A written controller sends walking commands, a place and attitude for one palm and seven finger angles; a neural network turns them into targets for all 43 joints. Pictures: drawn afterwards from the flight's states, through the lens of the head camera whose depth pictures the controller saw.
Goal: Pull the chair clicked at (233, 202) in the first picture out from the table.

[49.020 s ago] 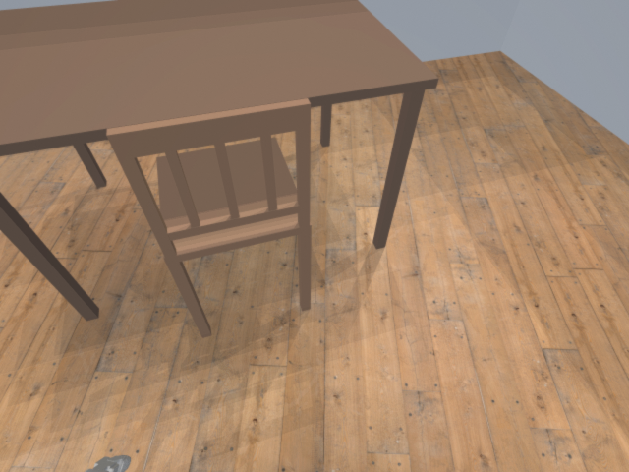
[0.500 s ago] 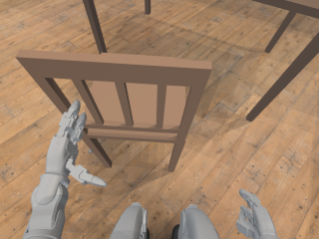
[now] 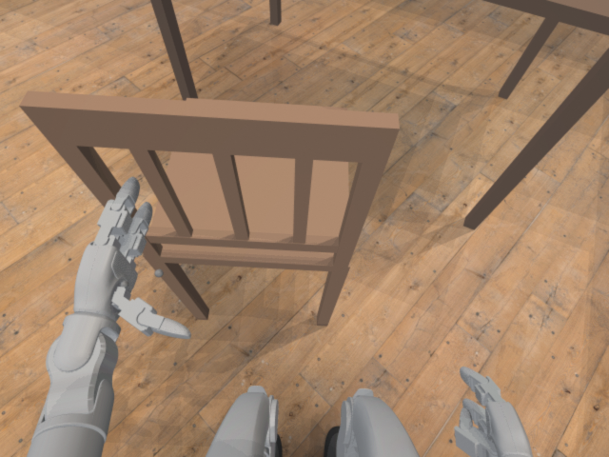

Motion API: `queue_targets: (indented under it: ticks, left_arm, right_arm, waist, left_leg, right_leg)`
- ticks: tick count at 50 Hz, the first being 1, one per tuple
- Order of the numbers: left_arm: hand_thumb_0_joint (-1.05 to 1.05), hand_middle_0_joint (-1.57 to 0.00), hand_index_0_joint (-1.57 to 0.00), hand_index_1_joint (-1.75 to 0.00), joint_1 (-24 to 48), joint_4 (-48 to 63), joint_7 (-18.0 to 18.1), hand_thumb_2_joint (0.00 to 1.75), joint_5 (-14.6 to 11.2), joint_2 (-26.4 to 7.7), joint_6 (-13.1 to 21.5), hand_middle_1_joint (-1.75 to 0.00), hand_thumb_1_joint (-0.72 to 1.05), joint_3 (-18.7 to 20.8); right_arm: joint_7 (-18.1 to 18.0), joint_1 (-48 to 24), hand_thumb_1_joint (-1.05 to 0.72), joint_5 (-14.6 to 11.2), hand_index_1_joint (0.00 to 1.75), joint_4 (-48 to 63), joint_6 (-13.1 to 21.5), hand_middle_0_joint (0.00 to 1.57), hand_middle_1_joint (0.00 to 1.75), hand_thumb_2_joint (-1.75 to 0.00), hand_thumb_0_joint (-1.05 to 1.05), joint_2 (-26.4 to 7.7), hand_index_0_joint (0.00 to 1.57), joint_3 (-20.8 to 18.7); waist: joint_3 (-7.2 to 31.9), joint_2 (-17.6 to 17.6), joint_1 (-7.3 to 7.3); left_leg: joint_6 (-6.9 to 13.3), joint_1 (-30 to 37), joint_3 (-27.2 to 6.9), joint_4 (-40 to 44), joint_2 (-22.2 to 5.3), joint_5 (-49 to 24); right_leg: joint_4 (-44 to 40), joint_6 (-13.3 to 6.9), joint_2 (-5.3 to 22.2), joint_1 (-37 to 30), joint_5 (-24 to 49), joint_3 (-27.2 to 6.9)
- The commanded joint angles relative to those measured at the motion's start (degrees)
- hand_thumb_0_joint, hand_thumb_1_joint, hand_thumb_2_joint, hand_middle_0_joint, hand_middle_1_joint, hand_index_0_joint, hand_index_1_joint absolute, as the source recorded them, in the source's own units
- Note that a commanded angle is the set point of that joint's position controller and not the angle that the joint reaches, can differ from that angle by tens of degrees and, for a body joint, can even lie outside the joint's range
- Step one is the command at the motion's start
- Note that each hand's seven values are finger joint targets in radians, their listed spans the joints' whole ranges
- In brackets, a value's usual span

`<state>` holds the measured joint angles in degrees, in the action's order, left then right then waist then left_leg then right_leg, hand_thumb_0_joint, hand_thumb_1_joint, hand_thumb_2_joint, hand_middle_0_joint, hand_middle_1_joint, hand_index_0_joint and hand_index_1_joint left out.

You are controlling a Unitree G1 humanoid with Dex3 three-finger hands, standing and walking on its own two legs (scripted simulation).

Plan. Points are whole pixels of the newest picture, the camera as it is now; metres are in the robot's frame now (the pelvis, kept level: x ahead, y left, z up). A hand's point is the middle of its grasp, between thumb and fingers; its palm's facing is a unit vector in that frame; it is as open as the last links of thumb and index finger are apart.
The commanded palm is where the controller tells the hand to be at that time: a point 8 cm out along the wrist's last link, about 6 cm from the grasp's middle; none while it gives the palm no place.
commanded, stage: push the fingers through the gap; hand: left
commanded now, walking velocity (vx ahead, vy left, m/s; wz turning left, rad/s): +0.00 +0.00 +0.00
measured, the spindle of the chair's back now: (234, 200) +0.45 +0.12 +0.00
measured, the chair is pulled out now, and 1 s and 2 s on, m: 0.43 0.42 0.42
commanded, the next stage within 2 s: hook a spindle and tug to test in 1.26 s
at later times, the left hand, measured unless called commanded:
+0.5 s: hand (168, 238) +0.38 +0.20 +0.02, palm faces -0.02 -1.00 -0.03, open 17.0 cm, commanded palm +0.36 +0.25 +0.02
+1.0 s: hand (180, 209) +0.42 +0.19 +0.02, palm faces +0.00 -1.00 -0.05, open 17.0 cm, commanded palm +0.40 +0.24 +0.02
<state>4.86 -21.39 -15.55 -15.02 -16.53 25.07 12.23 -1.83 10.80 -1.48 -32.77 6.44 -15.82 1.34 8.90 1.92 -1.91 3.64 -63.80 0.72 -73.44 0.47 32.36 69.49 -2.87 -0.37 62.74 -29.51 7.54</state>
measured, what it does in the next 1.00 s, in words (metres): stands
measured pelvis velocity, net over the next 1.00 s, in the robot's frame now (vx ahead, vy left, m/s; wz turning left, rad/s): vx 0.00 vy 0.01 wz -0.02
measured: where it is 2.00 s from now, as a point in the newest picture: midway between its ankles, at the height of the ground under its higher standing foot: outside the picture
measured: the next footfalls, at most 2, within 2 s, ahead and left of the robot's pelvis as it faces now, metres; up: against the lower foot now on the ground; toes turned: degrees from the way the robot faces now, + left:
none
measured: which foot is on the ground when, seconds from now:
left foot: down 0.00-1.00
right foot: down 0.00-1.00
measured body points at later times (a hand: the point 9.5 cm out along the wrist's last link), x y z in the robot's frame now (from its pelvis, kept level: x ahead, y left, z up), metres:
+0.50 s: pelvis +0.00 +0.01 +0.00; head +0.13 +0.03 +0.44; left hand +0.37 +0.25 +0.03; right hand +0.13 -0.24 -0.11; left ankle +0.02 +0.08 -0.62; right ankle +0.03 -0.10 -0.62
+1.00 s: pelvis +0.00 +0.01 +0.00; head +0.14 +0.02 +0.43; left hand +0.42 +0.24 +0.02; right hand +0.10 -0.26 -0.12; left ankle +0.02 +0.08 -0.62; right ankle +0.03 -0.10 -0.62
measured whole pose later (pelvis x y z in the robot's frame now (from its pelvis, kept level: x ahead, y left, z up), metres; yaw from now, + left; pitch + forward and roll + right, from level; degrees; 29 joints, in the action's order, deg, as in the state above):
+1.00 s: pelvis +0.00 +0.01 +0.00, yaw -1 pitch +25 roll -4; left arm 27.1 -43.7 -11.4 -9.9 -18.7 27.7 15.2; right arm -0.1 14.3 -0.6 -35.2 0.0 -15.5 1.4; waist 8.5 2.2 -4.7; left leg 4.4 -65.9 1.8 -72.6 0.3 31.9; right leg 68.5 -2.0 -0.6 65.1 -28.5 6.4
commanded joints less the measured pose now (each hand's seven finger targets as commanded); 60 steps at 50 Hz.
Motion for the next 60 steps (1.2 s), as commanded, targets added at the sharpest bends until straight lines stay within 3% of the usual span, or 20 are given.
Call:
queue_targets:
  ticks: [1, 4, 5, 7, 9, 12, 15, 20, 22, 25, 28, 29, 34, 35, 39, 42, 45, 48, 52, 60]
  left_arm:
    - [0.00, -0.06, -0.06, -0.08, 11.0, 10.5, 0.8, 0.30, -0.2, -9.6, 3.7, -0.08, -0.50, 3.9]
    - [0.00, -0.06, -0.06, -0.08, 14.7, 8.0, 1.4, 0.30, 0.3, -9.0, 3.5, -0.08, -0.50, 3.1]
    - [0.00, -0.06, -0.06, -0.08, 14.6, 6.8, 1.6, 0.30, 0.6, -10.3, 3.5, -0.08, -0.50, 4.6]
    - [0.00, -0.06, -0.06, -0.08, 17.6, 6.0, 1.7, 0.30, 0.7, -9.5, 3.6, -0.08, -0.50, 3.7]
    - [0.00, -0.06, -0.06, -0.08, 18.1, 5.9, 1.9, 0.30, 1.1, -11.3, 4.0, -0.08, -0.50, 4.9]
    - [0.00, -0.06, -0.06, -0.08, 19.1, 6.6, 2.2, 0.30, 1.2, -9.6, 4.3, -0.08, -0.50, 3.4]
    - [0.00, -0.06, -0.06, -0.08, 19.2, 3.8, 2.5, 0.30, 1.5, -8.9, 3.9, -0.08, -0.50, 3.1]
    - [0.00, -0.06, -0.06, -0.08, 22.4, 3.7, 3.3, 0.30, 2.0, -8.8, 4.8, -0.08, -0.50, 3.0]
    - [0.00, -0.06, -0.06, -0.08, 23.0, 1.5, 3.5, 0.30, 2.5, -8.7, 4.8, -0.08, -0.50, 2.8]
    - [0.00, -0.06, -0.06, -0.08, 25.4, -0.9, 3.8, 0.30, 2.9, -11.6, 5.1, -0.08, -0.50, 5.4]
    - [0.00, -0.06, -0.06, -0.08, 30.9, -1.4, 3.7, 0.30, 3.1, -10.1, 5.7, -0.08, -0.50, 3.2]
    - [0.00, -0.06, -0.06, -0.08, 30.4, -1.9, 3.8, 0.30, 3.2, -11.0, 5.8, -0.08, -0.50, 4.3]
    - [0.00, -0.06, -0.06, -0.08, 35.5, -4.8, 3.7, 0.30, 3.8, -10.3, 5.9, -0.08, -0.50, 2.8]
    - [0.00, -0.06, -0.06, -0.08, 34.2, -6.2, 3.7, 0.30, 4.0, -10.0, 5.7, -0.08, -0.50, 2.9]
    - [0.00, -0.06, -0.06, -0.08, 39.0, -11.1, 4.5, 0.30, 4.5, -11.8, 5.3, -0.08, -0.50, 4.5]
    - [0.00, -0.06, -0.06, -0.08, 41.3, -9.9, 4.7, 0.30, 4.9, -12.4, 6.3, -0.08, -0.50, 4.7]
    - [0.00, -0.06, -0.06, -0.08, 37.9, -9.1, 4.7, 0.30, 4.8, -13.6, 6.9, -0.08, -0.50, 6.1]
    - [0.00, -0.06, -0.06, -0.08, 39.7, -10.1, 4.2, 0.30, 4.8, -12.7, 6.9, -0.08, -0.50, 4.9]
    - [0.00, -0.06, -0.06, -0.08, 38.4, -10.7, 3.8, 0.30, 4.2, -12.2, 7.1, -0.08, -0.50, 4.7]
    - [0.00, -0.06, -0.06, -0.08, 39.4, -12.8, 3.6, 0.30, 4.4, -15.3, 7.7, -0.08, -0.50, 7.4]
  right_arm:
    - [-0.5, 1.9, -0.90, -0.2, 0.30, 6.5, 2.3, 0.20, 0.30, -0.90, 0.00, -8.4, 0.20, -3.4]
    - [-0.6, 2.4, -0.90, -0.1, 0.30, 5.9, 2.1, 0.20, 0.30, -0.90, 0.00, -8.6, 0.20, -3.4]
    - [-0.6, 2.7, -0.90, -0.1, 0.30, 5.8, 1.9, 0.20, 0.30, -0.90, 0.00, -8.8, 0.20, -3.5]
    - [-0.5, 2.8, -0.90, -0.1, 0.30, 5.7, 1.7, 0.20, 0.30, -0.90, 0.00, -8.7, 0.20, -3.4]
    - [-0.6, 3.2, -0.90, 0.1, 0.30, 5.7, 1.4, 0.20, 0.30, -0.90, 0.00, -9.0, 0.20, -3.4]
    - [-0.2, 3.7, -0.90, 0.2, 0.30, 5.5, 1.1, 0.20, 0.30, -0.90, 0.00, -8.8, 0.20, -3.6]
    - [0.1, 4.3, -0.90, 0.1, 0.30, 5.0, 0.5, 0.20, 0.30, -0.90, 0.00, -8.8, 0.20, -3.6]
    - [0.3, 4.9, -0.90, 0.3, 0.30, 4.5, -0.2, 0.20, 0.30, -0.90, 0.00, -8.9, 0.20, -3.9]
    - [0.3, 5.2, -0.90, 0.2, 0.30, 4.2, -0.7, 0.20, 0.30, -0.90, 0.00, -9.0, 0.20, -4.0]
    - [0.2, 5.5, -0.90, 0.4, 0.30, 3.7, -1.3, 0.20, 0.30, -0.90, 0.00, -9.2, 0.20, -3.9]
    - [0.1, 5.5, -0.90, 0.4, 0.30, 3.4, -1.6, 0.20, 0.30, -0.90, 0.00, -9.1, 0.20, -3.7]
    - [0.1, 5.8, -0.90, 0.5, 0.30, 3.4, -1.7, 0.20, 0.30, -0.90, 0.00, -9.2, 0.20, -3.8]
    - [0.3, 6.9, -0.90, 0.6, 0.30, 2.3, -2.4, 0.20, 0.30, -0.90, 0.00, -9.4, 0.20, -3.8]
    - [0.4, 7.1, -0.90, 0.6, 0.30, 2.4, -2.6, 0.20, 0.30, -0.90, 0.00, -9.4, 0.20, -3.9]
    - [0.3, 7.6, -0.90, 0.7, 0.30, 1.8, -3.6, 0.20, 0.30, -0.90, 0.00, -9.6, 0.20, -3.6]
    - [0.6, 7.9, -0.90, 0.8, 0.30, 2.2, -3.9, 0.20, 0.30, -0.90, 0.00, -9.3, 0.20, -3.6]
    - [1.0, 8.6, -0.90, 0.9, 0.30, 2.6, -4.4, 0.20, 0.30, -0.90, 0.00, -9.2, 0.20, -3.8]
    - [1.0, 8.3, -0.90, 0.6, 0.30, 2.1, -4.8, 0.20, 0.30, -0.90, 0.00, -9.1, 0.20, -3.6]
    - [0.9, 8.3, -0.90, 0.6, 0.30, 2.1, -4.9, 0.20, 0.30, -0.90, 0.00, -9.1, 0.20, -3.7]
    - [0.7, 8.3, -0.90, 0.7, 0.30, 2.0, -5.1, 0.20, 0.30, -0.90, 0.00, -9.1, 0.20, -3.4]
  waist:
    - [22.5, 3.0, -0.42]
    - [21.4, 1.1, -1.54]
    - [21.5, 1.4, -0.85]
    - [21.6, 1.3, -1.41]
    - [23.2, 2.5, -0.75]
    - [24.8, 4.4, -0.73]
    - [23.8, 1.8, -1.50]
    - [24.7, 3.5, -1.33]
    - [23.7, 1.6, -1.91]
    - [23.6, 1.9, -1.54]
    - [23.7, 3.6, -2.55]
    - [24.7, 4.1, -2.00]
    - [26.0, 4.4, -3.20]
    - [26.1, 4.7, -2.78]
    - [24.6, 2.2, -3.67]
    - [27.8, 4.0, -3.27]
    - [30.5, 4.2, -2.41]
    - [27.0, 3.0, -3.70]
    - [26.3, 3.4, -3.63]
    - [25.4, 1.3, -3.43]
  left_leg:
    - [-2.6, 14.6, -4.7, 11.0, -0.8, -18.5]
    - [-2.5, 14.2, -5.2, 10.9, -1.1, -17.2]
    - [-2.7, 14.0, -5.3, 11.2, -1.1, -17.0]
    - [-2.6, 14.0, -5.1, 11.1, -1.0, -16.2]
    - [-2.8, 15.4, -5.4, 11.3, -1.1, -18.3]
    - [-3.7, 19.2, -6.2, 11.7, -1.4, -21.9]
    - [-3.7, 18.4, -6.4, 11.7, -1.6, -22.9]
    - [-4.6, 21.0, -7.1, 12.1, -1.8, -23.7]
    - [-4.5, 20.1, -7.2, 11.9, -1.9, -23.3]
    - [-4.2, 18.6, -6.7, 11.6, -1.7, -22.0]
    - [-4.5, 20.0, -7.2, 11.6, -1.8, -21.4]
    - [-4.5, 20.6, -7.3, 11.6, -1.8, -22.8]
    - [-4.8, 22.3, -7.8, 11.0, -2.0, -25.3]
    - [-5.1, 22.8, -8.1, 11.2, -2.2, -25.5]
    - [-3.8, 18.2, -6.9, 10.6, -1.6, -21.7]
    - [-3.9, 19.9, -6.7, 10.3, -1.5, -23.7]
    - [-4.2, 21.6, -6.6, 10.2, -1.7, -27.8]
    - [-3.3, 18.7, -5.9, 10.4, -1.6, -23.6]
    - [-3.2, 18.5, -5.6, 10.7, -1.5, -23.1]
    - [-2.3, 14.1, -4.3, 10.3, -1.0, -20.7]
  right_leg:
    - [-8.5, 1.0, 0.4, -14.5, 12.9, -6.1]
    - [-8.5, 1.1, 0.2, -12.7, 11.3, -5.7]
    - [-8.3, 1.0, 0.2, -12.7, 11.0, -5.7]
    - [-8.7, 1.1, 0.3, -12.4, 10.4, -5.8]
    - [-8.1, 0.8, 0.2, -12.8, 11.6, -5.7]
    - [-7.9, 0.8, 0.3, -11.7, 13.0, -5.1]
    - [-7.9, 1.0, 0.1, -11.6, 14.0, -4.8]
    - [-7.7, 0.9, 0.1, -9.8, 12.9, -4.4]
    - [-7.7, 1.0, 0.1, -9.5, 12.8, -4.4]
    - [-7.7, 0.9, 0.0, -9.9, 12.5, -4.8]
    - [-7.7, 0.9, 0.1, -8.1, 11.5, -4.6]
    - [-7.5, 0.7, 0.0, -8.4, 12.2, -4.7]
    - [-7.2, 0.8, 0.0, -7.1, 13.3, -4.4]
    - [-7.2, 0.8, 0.0, -6.6, 13.0, -4.3]
    - [-7.4, 1.0, -0.1, -7.9, 12.5, -4.8]
    - [-7.2, 0.9, 0.0, -9.2, 14.3, -5.2]
    - [-7.2, 1.0, -0.3, -11.1, 17.0, -5.3]
    - [-8.2, 1.2, -0.3, -11.3, 15.7, -5.7]
    - [-8.6, 1.2, -0.3, -11.3, 15.5, -5.8]
    - [-8.8, 1.2, -0.2, -14.5, 16.0, -6.8]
